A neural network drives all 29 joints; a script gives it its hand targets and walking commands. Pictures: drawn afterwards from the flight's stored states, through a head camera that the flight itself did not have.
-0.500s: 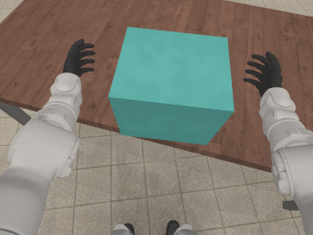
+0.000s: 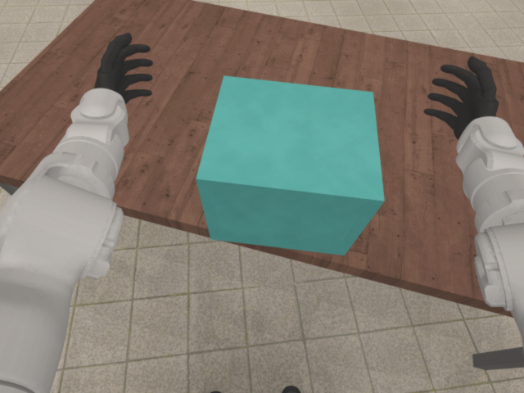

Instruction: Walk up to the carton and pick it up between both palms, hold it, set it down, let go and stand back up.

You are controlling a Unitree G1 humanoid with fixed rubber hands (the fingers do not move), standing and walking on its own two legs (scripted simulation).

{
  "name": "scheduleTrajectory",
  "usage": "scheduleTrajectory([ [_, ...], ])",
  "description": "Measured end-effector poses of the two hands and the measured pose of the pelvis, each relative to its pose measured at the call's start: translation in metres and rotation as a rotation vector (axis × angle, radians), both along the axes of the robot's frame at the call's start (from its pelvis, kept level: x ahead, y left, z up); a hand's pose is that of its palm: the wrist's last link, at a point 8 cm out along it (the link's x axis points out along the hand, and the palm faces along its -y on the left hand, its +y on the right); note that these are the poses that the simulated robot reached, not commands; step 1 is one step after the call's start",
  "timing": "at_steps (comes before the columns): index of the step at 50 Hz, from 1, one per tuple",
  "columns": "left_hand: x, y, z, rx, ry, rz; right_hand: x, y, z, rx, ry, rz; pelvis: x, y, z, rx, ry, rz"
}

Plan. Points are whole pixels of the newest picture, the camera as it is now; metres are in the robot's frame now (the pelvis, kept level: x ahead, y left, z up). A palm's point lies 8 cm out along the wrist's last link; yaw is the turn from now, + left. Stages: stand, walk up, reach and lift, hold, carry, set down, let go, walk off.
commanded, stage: set down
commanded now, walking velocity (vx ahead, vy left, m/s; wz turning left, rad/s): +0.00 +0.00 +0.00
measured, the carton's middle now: (287, 170) +0.49 -0.02 +0.01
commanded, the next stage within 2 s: none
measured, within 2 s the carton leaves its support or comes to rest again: neither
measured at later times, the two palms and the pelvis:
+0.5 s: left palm (122, 102) +0.48 +0.21 +0.15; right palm (479, 128) +0.47 -0.26 +0.15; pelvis +0.00 +0.00 +0.01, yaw +0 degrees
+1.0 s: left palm (123, 162) +0.42 +0.21 +0.10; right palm (467, 192) +0.40 -0.26 +0.10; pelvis +0.00 -0.01 +0.02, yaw +0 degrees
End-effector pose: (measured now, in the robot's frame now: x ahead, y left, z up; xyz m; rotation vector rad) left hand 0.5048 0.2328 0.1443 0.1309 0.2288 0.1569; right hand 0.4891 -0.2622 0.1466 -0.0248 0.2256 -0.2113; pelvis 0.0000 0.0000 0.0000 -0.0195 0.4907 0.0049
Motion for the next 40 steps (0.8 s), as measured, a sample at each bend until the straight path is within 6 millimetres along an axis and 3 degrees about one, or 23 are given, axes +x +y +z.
scheduleTrajectory([
  [7,0.0,0.003,0.005,0.003,0.006,-0.013,0.0,-0.005,0.01,0.006,-0.001,-0.011,0.002,0.001,0.004,-0.007,-0.019,0.001],
  [16,-0.005,-0.014,0.002,-0.021,0.026,-0.051,-0.004,-0.004,0.006,0.025,0.0,0.004,0.001,0.0,0.008,-0.008,-0.045,-0.006],
  [26,-0.026,-0.022,0.005,-0.027,0.019,-0.073,-0.024,0.001,0.002,0.015,0.001,0.019,0.001,-0.003,0.016,0.001,-0.116,-0.006],
  [33,-0.051,-0.023,-0.015,-0.049,0.049,-0.073,-0.054,-0.005,-0.016,0.01,0.041,0.009,-0.003,-0.008,0.02,0.009,-0.171,-0.002],
  [40,-0.064,-0.024,-0.032,-0.061,0.047,-0.065,-0.068,-0.002,-0.03,0.017,0.043,0.025,-0.007,-0.009,0.018,0.016,-0.175,-0.004],
])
